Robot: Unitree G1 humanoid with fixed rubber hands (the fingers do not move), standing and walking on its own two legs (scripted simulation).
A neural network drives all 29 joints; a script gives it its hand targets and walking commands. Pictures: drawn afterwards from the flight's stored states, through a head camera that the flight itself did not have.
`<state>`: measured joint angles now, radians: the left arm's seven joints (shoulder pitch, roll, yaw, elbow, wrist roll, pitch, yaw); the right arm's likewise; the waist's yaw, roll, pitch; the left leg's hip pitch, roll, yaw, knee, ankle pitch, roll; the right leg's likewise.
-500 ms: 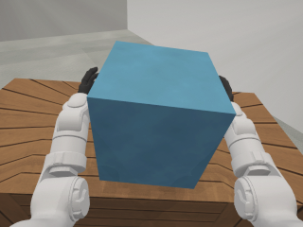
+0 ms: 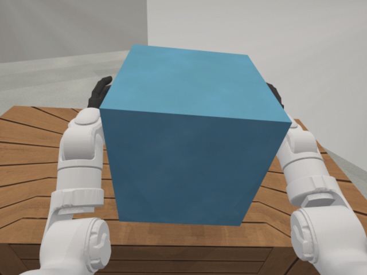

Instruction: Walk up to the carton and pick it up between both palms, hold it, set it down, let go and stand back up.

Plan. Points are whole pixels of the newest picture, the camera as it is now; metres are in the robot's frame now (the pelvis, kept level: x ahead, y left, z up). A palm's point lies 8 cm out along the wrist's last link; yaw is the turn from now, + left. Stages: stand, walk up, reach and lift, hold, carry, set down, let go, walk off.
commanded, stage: reach and lift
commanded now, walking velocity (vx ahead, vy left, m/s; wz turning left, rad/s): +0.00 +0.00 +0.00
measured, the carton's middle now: (186, 134) +0.39 -0.01 +0.18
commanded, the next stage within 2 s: hold in 1.20 s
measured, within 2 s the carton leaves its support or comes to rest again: neither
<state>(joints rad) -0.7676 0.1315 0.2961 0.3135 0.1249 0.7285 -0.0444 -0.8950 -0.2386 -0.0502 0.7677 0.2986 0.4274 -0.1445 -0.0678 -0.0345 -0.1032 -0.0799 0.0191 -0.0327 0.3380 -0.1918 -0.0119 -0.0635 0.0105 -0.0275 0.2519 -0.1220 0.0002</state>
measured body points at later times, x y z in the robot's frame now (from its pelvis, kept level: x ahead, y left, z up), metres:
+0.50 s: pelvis +0.00 -0.01 +0.00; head -0.09 +0.01 +0.44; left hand +0.39 +0.18 +0.29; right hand +0.39 -0.19 +0.30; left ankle +0.00 +0.12 -0.75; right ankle +0.01 -0.12 -0.75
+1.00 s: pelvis +0.00 -0.01 +0.00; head -0.09 +0.01 +0.44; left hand +0.39 +0.18 +0.30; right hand +0.39 -0.19 +0.31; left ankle +0.00 +0.12 -0.75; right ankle +0.01 -0.12 -0.75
